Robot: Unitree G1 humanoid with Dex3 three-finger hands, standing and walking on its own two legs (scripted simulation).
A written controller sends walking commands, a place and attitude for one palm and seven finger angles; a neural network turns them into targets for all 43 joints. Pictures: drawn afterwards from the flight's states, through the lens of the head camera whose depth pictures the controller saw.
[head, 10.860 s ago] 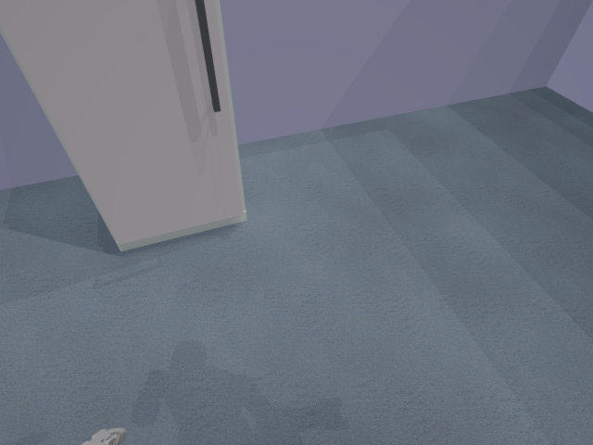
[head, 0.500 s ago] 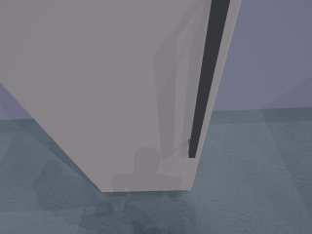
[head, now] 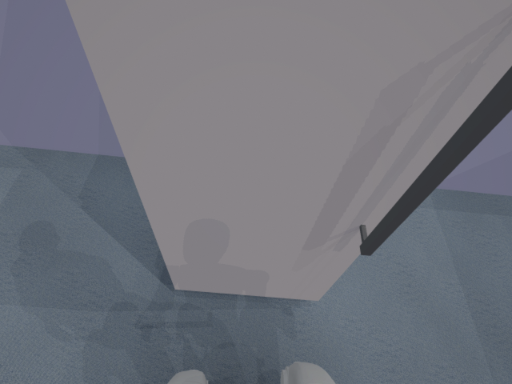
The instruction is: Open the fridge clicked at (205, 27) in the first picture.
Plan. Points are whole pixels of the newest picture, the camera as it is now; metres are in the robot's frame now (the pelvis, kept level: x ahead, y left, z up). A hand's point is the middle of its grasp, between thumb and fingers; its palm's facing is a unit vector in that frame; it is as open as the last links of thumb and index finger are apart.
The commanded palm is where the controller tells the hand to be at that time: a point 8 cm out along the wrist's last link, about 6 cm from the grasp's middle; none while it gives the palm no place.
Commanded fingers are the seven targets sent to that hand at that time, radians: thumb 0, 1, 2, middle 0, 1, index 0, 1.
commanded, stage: shuffle to correct the standing spot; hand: right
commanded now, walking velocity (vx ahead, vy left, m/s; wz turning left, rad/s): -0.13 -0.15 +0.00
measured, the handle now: (423, 169) +0.42 -0.21 +0.13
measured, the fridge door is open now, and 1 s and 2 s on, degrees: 0 0 0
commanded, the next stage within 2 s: come to a stop and stand still in 1.10 s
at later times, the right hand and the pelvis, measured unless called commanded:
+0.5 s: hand out of the picture -0.10 -0.26 -0.17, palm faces +0.10 +0.97 -0.24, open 7.4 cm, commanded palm none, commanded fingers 0.00 -0.90 -0.90 0.20 0.30 0.20 0.30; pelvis -0.12 -0.05 +0.01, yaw -1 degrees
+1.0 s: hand out of the picture -0.07 -0.25 -0.16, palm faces +0.02 +0.98 -0.19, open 7.2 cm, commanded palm none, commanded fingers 0.00 -0.90 -0.90 0.20 0.30 0.20 0.30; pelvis -0.11 -0.07 +0.01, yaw +0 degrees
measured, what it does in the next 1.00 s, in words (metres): walks backwards: right foot, then left foot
